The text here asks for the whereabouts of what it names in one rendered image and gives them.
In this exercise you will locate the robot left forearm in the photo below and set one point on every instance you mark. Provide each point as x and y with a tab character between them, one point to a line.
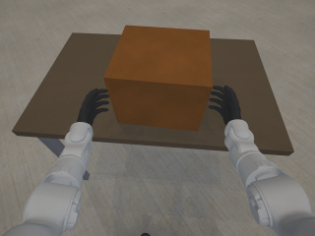
73	161

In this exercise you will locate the robot right upper arm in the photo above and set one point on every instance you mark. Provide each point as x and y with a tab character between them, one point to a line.
279	203

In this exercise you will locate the right robot hand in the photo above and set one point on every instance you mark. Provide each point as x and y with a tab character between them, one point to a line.
229	109

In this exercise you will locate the left robot hand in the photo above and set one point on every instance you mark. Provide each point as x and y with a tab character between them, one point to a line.
89	107

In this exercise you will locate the robot right forearm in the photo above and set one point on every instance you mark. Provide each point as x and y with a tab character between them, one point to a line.
244	155

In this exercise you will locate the robot left upper arm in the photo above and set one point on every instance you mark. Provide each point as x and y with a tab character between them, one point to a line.
54	208

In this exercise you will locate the carton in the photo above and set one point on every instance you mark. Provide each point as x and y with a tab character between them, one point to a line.
160	77

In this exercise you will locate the table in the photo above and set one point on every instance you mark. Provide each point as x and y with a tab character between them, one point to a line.
81	65

